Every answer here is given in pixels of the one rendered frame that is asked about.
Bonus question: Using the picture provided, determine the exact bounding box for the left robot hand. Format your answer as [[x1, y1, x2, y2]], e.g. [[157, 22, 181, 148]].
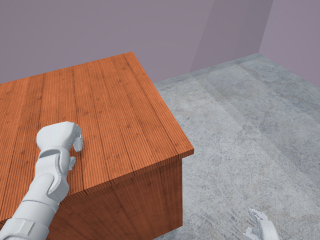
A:
[[36, 121, 83, 171]]

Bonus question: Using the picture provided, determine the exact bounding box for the robot left forearm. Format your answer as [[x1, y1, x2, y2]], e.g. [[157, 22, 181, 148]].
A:
[[0, 146, 70, 240]]

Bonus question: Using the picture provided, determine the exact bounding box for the right robot hand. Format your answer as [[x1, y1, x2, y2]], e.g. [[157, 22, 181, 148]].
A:
[[242, 208, 280, 240]]

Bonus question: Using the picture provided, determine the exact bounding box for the table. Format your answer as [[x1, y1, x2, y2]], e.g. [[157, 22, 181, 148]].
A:
[[0, 51, 194, 240]]

